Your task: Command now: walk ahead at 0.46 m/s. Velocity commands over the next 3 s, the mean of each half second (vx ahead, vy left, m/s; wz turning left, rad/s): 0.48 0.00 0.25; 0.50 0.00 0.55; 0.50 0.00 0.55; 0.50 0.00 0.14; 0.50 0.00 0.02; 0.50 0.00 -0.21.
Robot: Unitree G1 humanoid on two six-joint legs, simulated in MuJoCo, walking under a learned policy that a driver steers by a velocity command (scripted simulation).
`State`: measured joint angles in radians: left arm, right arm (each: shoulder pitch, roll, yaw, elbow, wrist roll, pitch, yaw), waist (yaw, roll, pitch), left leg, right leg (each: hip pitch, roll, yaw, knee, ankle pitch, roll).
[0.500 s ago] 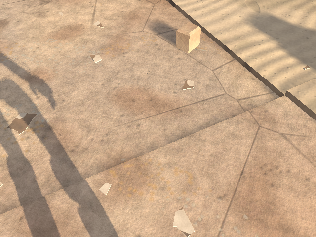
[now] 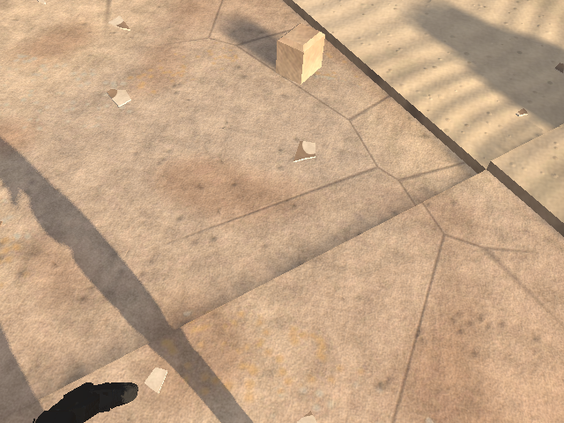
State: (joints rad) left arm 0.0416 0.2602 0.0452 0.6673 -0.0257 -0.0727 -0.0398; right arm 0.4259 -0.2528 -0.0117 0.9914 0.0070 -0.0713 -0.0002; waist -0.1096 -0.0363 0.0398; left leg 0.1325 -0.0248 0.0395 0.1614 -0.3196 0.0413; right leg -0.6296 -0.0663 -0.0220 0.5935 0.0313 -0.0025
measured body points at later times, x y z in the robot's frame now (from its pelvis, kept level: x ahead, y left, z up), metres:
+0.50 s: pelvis +0.29 -0.03 +0.00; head +0.31 -0.01 +0.45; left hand +0.29 +0.26 -0.13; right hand +0.49 -0.26 -0.10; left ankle +0.45 +0.16 -0.68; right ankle +0.22 -0.13 -0.74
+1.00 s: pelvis +0.57 +0.09 +0.01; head +0.60 +0.12 +0.45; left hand +0.66 +0.41 -0.08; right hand +0.76 -0.15 -0.09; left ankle +0.50 +0.14 -0.74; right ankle +0.81 -0.01 -0.68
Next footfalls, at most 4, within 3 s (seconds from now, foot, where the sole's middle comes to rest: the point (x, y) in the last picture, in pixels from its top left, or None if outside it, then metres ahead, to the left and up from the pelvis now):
0.12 right None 0.26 -0.13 -0.77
0.64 left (189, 397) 0.54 0.15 -0.77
1.18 right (218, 273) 0.90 0.08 -0.81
1.70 left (84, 257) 0.98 0.45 -0.81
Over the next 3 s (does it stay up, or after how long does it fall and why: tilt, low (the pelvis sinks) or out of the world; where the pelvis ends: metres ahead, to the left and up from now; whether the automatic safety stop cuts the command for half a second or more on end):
stays up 1.43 0.76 -0.03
